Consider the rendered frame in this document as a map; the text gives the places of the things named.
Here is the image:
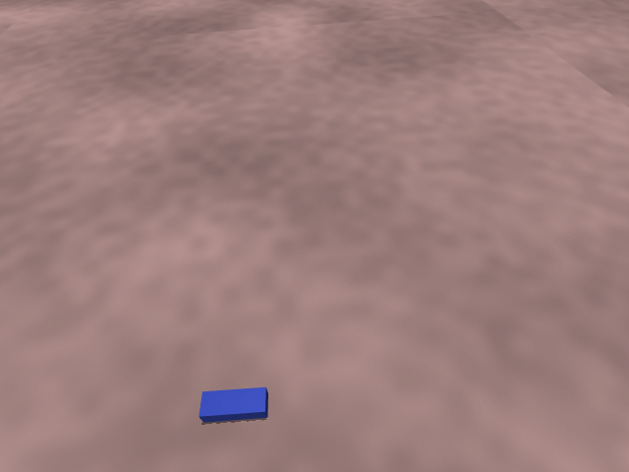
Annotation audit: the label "carton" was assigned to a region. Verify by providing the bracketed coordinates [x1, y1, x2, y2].
[199, 387, 268, 423]

